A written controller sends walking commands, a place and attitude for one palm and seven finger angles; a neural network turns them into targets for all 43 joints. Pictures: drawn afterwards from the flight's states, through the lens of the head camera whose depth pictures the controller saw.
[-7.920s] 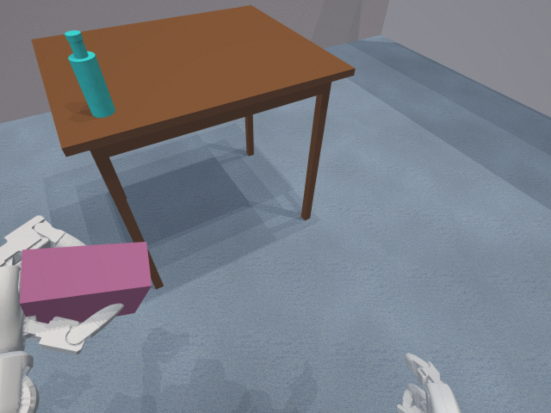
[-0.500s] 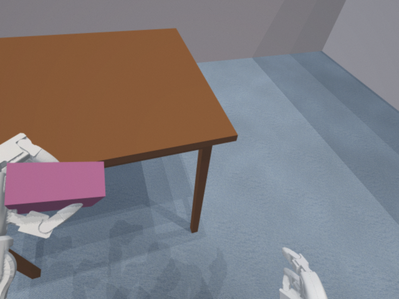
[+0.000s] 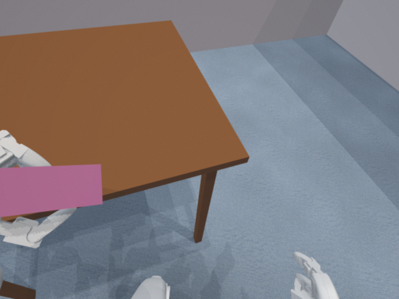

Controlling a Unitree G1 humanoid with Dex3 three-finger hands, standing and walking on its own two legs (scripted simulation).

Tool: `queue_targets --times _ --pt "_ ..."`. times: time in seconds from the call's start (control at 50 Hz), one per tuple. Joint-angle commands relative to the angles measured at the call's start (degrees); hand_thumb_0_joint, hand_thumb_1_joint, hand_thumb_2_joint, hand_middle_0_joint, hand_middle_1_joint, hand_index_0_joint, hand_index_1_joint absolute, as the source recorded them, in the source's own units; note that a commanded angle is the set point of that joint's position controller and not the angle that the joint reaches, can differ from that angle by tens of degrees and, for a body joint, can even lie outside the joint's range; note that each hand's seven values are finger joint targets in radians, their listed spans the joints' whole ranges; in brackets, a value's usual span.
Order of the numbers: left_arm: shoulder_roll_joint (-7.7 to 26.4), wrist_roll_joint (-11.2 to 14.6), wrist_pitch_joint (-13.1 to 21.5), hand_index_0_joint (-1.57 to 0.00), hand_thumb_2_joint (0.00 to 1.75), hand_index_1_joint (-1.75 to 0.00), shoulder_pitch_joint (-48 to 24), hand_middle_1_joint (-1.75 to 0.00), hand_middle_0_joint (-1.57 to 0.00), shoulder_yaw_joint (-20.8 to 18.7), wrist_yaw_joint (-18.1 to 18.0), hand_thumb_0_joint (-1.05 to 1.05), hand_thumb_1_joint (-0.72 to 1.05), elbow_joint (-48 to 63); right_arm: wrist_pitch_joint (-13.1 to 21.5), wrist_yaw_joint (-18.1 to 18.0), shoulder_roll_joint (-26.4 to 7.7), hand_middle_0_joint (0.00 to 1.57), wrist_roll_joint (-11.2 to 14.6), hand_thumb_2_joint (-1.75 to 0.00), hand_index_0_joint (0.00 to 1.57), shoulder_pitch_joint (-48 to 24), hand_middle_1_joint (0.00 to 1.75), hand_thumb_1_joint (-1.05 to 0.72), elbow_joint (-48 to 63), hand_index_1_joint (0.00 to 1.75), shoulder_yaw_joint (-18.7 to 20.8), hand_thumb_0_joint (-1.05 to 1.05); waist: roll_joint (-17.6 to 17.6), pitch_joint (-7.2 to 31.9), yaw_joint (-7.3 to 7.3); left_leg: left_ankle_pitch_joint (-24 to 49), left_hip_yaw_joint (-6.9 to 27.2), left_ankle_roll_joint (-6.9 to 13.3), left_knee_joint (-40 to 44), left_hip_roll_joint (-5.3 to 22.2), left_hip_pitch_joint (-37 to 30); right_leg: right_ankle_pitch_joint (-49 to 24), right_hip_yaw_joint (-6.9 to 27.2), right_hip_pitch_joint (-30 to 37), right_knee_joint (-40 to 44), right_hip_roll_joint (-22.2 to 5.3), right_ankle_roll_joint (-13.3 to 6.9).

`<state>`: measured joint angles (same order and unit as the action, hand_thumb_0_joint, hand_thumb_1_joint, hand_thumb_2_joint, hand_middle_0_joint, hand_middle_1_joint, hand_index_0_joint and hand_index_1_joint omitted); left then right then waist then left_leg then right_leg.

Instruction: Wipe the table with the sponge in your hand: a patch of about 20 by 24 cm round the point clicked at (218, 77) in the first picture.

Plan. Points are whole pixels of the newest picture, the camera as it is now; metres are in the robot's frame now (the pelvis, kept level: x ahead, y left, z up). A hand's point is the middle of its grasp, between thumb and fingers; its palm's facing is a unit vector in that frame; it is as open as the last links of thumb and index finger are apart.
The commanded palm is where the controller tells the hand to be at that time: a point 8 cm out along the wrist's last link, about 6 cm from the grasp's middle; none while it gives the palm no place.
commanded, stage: shuffle to correct the standing spot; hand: left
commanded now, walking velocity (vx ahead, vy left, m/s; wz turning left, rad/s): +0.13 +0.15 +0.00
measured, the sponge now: (62, 189) +0.23 +0.21 +0.17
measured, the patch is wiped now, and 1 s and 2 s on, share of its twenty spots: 0.00 0.00 0.00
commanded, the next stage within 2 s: come to a stop and stand still in 0.34 s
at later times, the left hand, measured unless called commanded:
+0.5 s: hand (17, 128) +0.32 +0.32 +0.18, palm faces +0.44 -0.76 -0.48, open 9.2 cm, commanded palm +0.27 +0.34 +0.19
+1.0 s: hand (27, 117) +0.35 +0.32 +0.17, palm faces +0.40 -0.85 -0.34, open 9.2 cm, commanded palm +0.30 +0.36 +0.19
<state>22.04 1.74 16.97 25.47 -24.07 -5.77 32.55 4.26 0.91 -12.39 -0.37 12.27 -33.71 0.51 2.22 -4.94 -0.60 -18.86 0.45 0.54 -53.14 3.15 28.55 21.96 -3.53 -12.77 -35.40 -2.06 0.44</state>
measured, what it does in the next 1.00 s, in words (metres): walks ahead: left foot, then right foot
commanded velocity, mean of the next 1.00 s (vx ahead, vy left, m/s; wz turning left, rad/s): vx -0.01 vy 0.03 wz -0.03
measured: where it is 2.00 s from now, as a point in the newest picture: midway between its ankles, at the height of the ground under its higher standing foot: outside the picture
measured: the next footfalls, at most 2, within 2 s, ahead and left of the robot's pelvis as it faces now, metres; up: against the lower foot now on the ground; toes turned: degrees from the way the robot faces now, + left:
left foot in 0.06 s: +0.13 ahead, +0.16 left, +0.00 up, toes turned +3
right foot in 0.24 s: +0.09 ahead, -0.06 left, +0.00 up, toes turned -5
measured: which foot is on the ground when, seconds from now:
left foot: up 0.00-0.04, down 0.06-0.26, up 0.28-0.50, down 0.52-1.00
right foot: down 0.00-0.06, up 0.08-0.22, down 0.24-0.54, up 0.56-0.70, down 0.72-1.00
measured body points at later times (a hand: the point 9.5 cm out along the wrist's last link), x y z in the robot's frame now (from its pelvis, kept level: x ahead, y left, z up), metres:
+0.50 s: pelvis +0.10 +0.06 +0.01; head +0.15 +0.05 +0.45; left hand +0.29 +0.36 +0.20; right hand +0.27 -0.17 -0.10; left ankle +0.15 +0.20 -0.71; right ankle +0.05 -0.06 -0.72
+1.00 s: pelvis +0.13 +0.09 +0.01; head +0.13 +0.09 +0.46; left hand +0.32 +0.37 +0.19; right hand +0.29 -0.15 -0.07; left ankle +0.14 +0.20 -0.72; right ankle +0.14 -0.01 -0.72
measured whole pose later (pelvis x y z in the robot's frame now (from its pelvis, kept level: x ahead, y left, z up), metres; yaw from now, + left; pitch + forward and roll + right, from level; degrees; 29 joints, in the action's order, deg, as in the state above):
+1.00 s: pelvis +0.13 +0.09 +0.01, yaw -2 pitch -2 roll -1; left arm 17.9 2.4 6.0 25.1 -18.4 -8.8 26.4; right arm 4.4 -3.7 -12.2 0.4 11.5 -35.9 -0.8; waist -0.2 -1.9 -1.2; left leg -14.5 -1.7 -0.2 -28.1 1.6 12.0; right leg 12.2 -3.7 -11.9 -25.5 1.8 -2.3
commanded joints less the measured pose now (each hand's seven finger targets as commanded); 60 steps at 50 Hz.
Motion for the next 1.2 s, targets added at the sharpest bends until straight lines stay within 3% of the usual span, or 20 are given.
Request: queue_targets --times 0.0,0.04,0.06,0.1,0.16,0.2,0.24,0.26,0.32,0.42,0.46,0.48,0.5,0.52,0.68,0.72,0.76,0.82,0.96,1.18 --pt "10.42 0.53 1.51 -1.20 1.30 -1.60 -6.35 -1.60 -1.20 -6.60 -1.52 0.00 0.10 10.16 4.16 -2.44 -4.34 0.20 0.85 -0.90 0.20 -4.70 0.30 -0.90 8.70 0.30 2.96 0.00 -3.17 9.65 0.89 12.47 -7.68 0.42 21.29 -3.50 -23.53 -17.87 1.90 -6.00 -1.91 -6.42 -3.66" --pt "10.70 0.82 1.98 -1.20 1.30 -1.60 -9.87 -1.60 -1.20 -7.10 -1.47 0.00 0.10 13.20 4.87 -2.59 -6.81 0.20 1.27 -0.90 0.20 -3.93 0.30 -0.90 9.70 0.30 4.10 0.00 -18.49 14.66 1.34 18.20 14.58 9.36 27.39 9.93 -28.35 3.94 -1.59 -14.37 -24.61 2.44 0.24" --pt "10.84 1.33 1.29 -1.20 1.30 -1.60 -8.44 -1.60 -1.20 -7.08 -1.27 0.00 0.10 9.69 5.50 -2.70 -5.56 0.20 1.30 -0.90 0.20 -4.24 0.30 -0.90 9.61 0.30 3.68 0.00 -19.51 12.71 1.34 23.76 23.71 14.43 31.00 13.90 -28.30 13.87 1.28 -20.42 -33.89 3.96 0.58" --pt "11.41 0.26 1.19 -1.20 1.30 -1.60 -8.62 -1.60 -1.20 -7.02 -1.02 0.00 0.10 10.35 5.61 -2.16 -5.57 0.20 1.14 -0.90 0.20 -4.11 0.30 -0.90 8.52 0.30 4.08 0.00 -13.27 13.14 1.06 22.06 20.26 15.77 29.10 14.27 -24.00 12.05 5.00 -20.51 -32.79 -1.06 -0.37" --pt "10.29 0.60 0.65 -1.20 1.30 -1.60 -3.80 -1.60 -1.20 -7.16 -1.48 0.00 0.10 12.94 6.13 -1.38 -5.65 0.20 1.77 -0.90 0.20 -5.70 0.30 -0.90 8.76 0.30 3.27 0.00 -16.50 13.59 -0.47 14.34 5.39 10.20 27.05 8.47 -13.74 5.20 -0.31 -6.15 -12.84 -0.30 -0.53" --pt "10.47 0.37 0.25 -1.20 1.30 -1.60 -2.15 -1.60 -1.20 -7.34 -2.07 0.00 0.10 11.74 6.05 -1.26 -5.48 0.20 1.57 -0.90 0.20 -5.25 0.30 -0.90 9.11 0.30 2.32 0.00 -11.00 12.69 -0.91 2.39 2.32 5.77 20.37 5.05 -0.76 -2.93 0.18 9.45 5.09 -0.39 -1.33" --pt "13.88 0.68 -0.72 -1.20 1.30 -1.60 -1.00 -1.60 -1.20 -10.48 -2.83 0.00 0.10 7.20 4.69 -1.15 -4.52 0.20 0.91 -0.90 0.20 -5.64 0.30 -0.90 9.38 0.30 1.89 0.00 15.19 9.24 -0.76 -9.66 -3.70 -0.35 -9.24 -4.89 14.13 -2.81 35.41 12.06 21.10 -21.97 -10.60" --pt "11.73 1.72 -1.34 -1.20 1.30 -1.60 -0.93 -1.60 -1.20 -9.34 -2.61 0.00 0.10 4.84 4.33 -0.76 -6.83 0.20 1.21 -0.90 0.20 -4.86 0.30 -0.90 8.44 0.30 3.48 0.00 15.32 6.49 -0.12 -6.74 1.18 -1.55 -16.06 -3.41 14.36 -6.68 36.16 7.62 22.03 -22.73 -10.66" --pt "11.05 0.81 0.37 -1.20 1.30 -1.60 0.71 -1.60 -1.20 -9.14 -2.65 0.00 0.10 3.13 3.58 -0.70 -4.98 0.20 0.89 -0.90 0.20 -5.54 0.30 -0.90 6.25 0.30 1.55 0.00 4.76 5.52 -0.37 -4.01 2.36 -1.95 -13.71 0.98 15.78 -39.52 18.38 12.65 11.09 -17.75 -10.24" --pt "7.94 -0.16 0.24 -1.20 1.30 -1.60 -5.83 -1.60 -1.20 -4.10 -3.44 0.00 0.10 4.30 4.54 -1.76 -3.54 0.20 0.74 -0.90 0.20 -7.30 0.30 -0.90 7.51 0.30 1.66 0.00 7.77 10.54 -0.96 8.34 -10.48 -0.50 18.80 -4.45 -9.10 -45.13 6.22 8.15 5.34 -10.75 -5.42" --pt "8.48 0.02 -0.26 -1.20 1.30 -1.60 -8.85 -1.60 -1.20 -3.28 -3.84 0.00 0.10 8.83 5.61 -2.99 -4.28 0.20 1.07 -0.90 0.20 -7.42 0.30 -0.90 7.97 0.30 2.64 0.00 4.36 13.72 0.68 19.55 -8.55 0.88 26.95 -3.66 -22.50 -44.82 4.68 3.84 -3.62 -8.40 -2.47" --pt "8.61 0.08 -0.11 -1.20 1.30 -1.60 -8.03 -1.60 -1.20 -3.22 -3.89 0.00 0.10 11.31 5.80 -3.37 -5.63 0.20 1.22 -0.90 0.20 -6.42 0.30 -0.90 8.26 0.30 3.26 0.00 -2.87 17.47 0.59 35.97 -1.26 4.18 25.57 2.85 -31.09 -36.95 1.81 -1.80 -11.85 -4.61 -0.11" --pt "9.38 0.19 0.08 -1.20 1.30 -1.60 -8.08 -1.60 -1.20 -4.06 -3.88 0.00 0.10 13.74 5.96 -3.07 -6.18 0.20 1.31 -0.90 0.20 -5.51 0.30 -0.90 9.01 0.30 3.90 0.00 -10.02 20.90 0.26 54.18 6.80 8.67 24.53 10.42 -38.89 -9.82 1.74 -10.11 -21.05 -0.29 0.40" --pt "9.01 0.01 -0.35 -1.20 1.30 -1.60 -6.36 -1.60 -1.20 -4.09 -3.81 0.00 0.10 11.92 5.98 -2.61 -5.37 0.20 1.13 -0.90 0.20 -4.62 0.30 -0.90 9.10 0.30 4.03 0.00 -12.28 20.33 0.00 59.95 11.45 10.99 26.28 13.77 -39.22 8.55 3.43 -14.60 -24.97 2.34 -0.10" --pt "9.73 1.17 -2.30 -1.20 1.30 -1.60 1.96 -1.60 -1.20 -7.26 -3.19 0.00 0.10 11.97 5.61 -2.27 -4.96 0.20 0.50 -0.90 0.20 -6.02 0.30 -0.90 9.85 0.30 1.19 0.00 -14.69 11.28 0.35 28.88 1.85 2.72 29.57 11.62 -14.02 -8.43 0.21 4.91 7.13 1.70 -0.84" --pt "10.01 1.15 -2.95 -1.20 1.30 -1.60 0.02 -1.60 -1.20 -7.76 -2.91 0.00 0.10 7.64 5.12 -2.81 -4.47 0.20 0.72 -0.90 0.20 -5.82 0.30 -0.90 9.91 0.30 0.85 0.00 -8.79 10.80 0.34 15.21 -0.63 0.78 27.41 7.92 -7.59 -21.22 4.75 11.48 11.04 -0.29 -1.40" --pt "6.06 2.06 -4.91 -1.20 1.30 -1.60 1.90 -1.60 -1.20 -3.99 -2.82 0.00 0.10 3.45 4.69 -3.26 -4.15 0.20 1.60 -0.90 0.20 -4.29 0.30 -0.90 9.19 0.30 1.62 0.00 3.54 10.99 1.26 5.95 -3.71 -1.79 20.17 1.02 -13.17 -27.10 14.99 3.44 16.26 -6.49 -5.03" --pt "7.47 1.95 -5.99 -1.20 1.30 -1.60 -2.22 -1.60 -1.20 -2.76 -3.58 0.00 0.10 3.51 3.89 -3.69 -4.05 0.20 1.15 -0.90 0.20 -5.38 0.30 -0.90 8.43 0.30 0.57 0.00 4.44 11.15 1.22 3.69 -1.06 -1.32 19.16 -0.73 -14.80 -23.50 15.88 1.27 18.44 -10.30 -6.11" --pt "9.63 0.56 -5.58 -1.20 1.30 -1.60 -8.11 -1.60 -1.20 -1.93 -4.71 0.00 0.10 12.67 3.68 -5.29 -5.41 0.20 1.05 -0.90 0.20 -8.89 0.30 -0.90 8.64 0.30 0.82 0.00 -8.79 12.35 -0.22 17.09 3.91 0.71 32.12 3.89 -17.87 -19.51 7.00 6.99 13.06 -2.10 -1.73" --pt "5.90 0.80 -5.75 -1.20 1.30 -1.60 -2.25 -1.60 -1.20 -0.45 -4.16 0.00 0.10 4.59 3.07 -5.08 -5.95 0.20 1.06 -0.90 0.20 -5.79 0.30 -0.90 9.01 0.30 1.33 0.00 -5.73 8.76 -0.05 6.31 2.89 0.41 35.73 2.81 -12.11 -14.77 5.69 9.11 16.78 -1.19 -1.35"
